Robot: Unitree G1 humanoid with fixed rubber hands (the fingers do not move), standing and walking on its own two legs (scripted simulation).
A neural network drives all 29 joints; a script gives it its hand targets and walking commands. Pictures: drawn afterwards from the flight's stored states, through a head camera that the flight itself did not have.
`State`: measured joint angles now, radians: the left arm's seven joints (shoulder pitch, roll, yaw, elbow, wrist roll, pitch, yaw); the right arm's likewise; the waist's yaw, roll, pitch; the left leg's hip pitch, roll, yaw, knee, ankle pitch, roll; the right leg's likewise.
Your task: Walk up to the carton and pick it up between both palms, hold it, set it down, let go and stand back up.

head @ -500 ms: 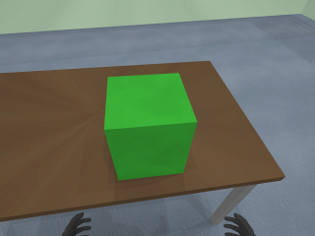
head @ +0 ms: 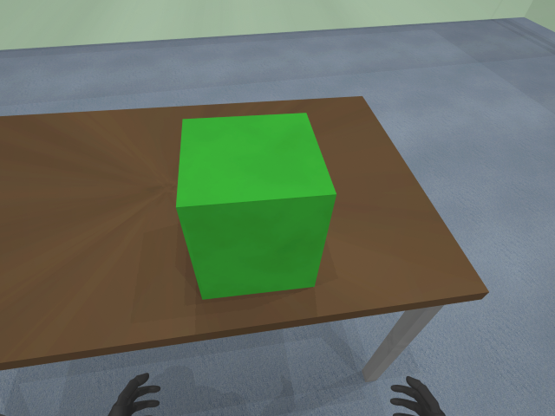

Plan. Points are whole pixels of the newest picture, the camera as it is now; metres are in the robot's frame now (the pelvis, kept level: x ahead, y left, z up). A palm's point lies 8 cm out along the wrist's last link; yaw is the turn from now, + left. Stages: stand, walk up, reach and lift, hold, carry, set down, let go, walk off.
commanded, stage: set down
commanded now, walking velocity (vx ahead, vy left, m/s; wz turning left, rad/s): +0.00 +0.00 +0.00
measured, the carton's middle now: (253, 208) +0.45 +0.06 +0.03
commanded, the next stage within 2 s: let go in 0.94 s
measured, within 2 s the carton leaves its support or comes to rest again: neither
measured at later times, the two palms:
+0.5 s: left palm out of the picture +0.15 +0.24 -0.10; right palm out of the picture +0.15 -0.22 -0.11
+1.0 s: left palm (124, 404) +0.17 +0.24 -0.08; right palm (435, 411) +0.17 -0.22 -0.09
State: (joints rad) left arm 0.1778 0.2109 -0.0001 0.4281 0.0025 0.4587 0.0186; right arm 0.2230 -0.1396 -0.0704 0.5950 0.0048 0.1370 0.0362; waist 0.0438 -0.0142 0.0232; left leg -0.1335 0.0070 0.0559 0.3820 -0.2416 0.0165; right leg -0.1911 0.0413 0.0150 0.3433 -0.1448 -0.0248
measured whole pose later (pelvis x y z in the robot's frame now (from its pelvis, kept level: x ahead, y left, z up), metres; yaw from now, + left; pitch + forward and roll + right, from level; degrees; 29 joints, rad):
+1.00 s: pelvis +0.02 +0.00 +0.00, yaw +0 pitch +0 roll -1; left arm 0.22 0.25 -0.05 0.40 -0.01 0.27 0.04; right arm 0.14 -0.16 -0.09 0.83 0.00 -0.17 0.07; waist 0.04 -0.03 0.00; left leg -0.15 0.02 0.06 0.45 -0.30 0.02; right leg -0.20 0.06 0.02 0.39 -0.19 -0.02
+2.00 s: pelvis +0.01 +0.01 -0.01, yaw +1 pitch +0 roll -1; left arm 0.26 0.20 -0.02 0.56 0.04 0.02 0.02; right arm 0.21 -0.17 -0.05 0.82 -0.03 -0.08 0.03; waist 0.01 -0.01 -0.03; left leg -0.18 0.01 0.04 0.50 -0.32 0.03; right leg -0.22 0.04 0.00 0.43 -0.21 -0.01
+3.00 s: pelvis +0.00 +0.07 -0.01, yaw +3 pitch -1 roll +0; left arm 0.37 0.08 -0.01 1.26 0.02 0.00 0.04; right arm 0.39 -0.08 0.00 1.16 -0.01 -0.02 -0.03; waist 0.00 -0.02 -0.03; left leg -0.13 -0.12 0.05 0.38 -0.24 0.12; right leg -0.20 -0.08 0.01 0.41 -0.20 0.08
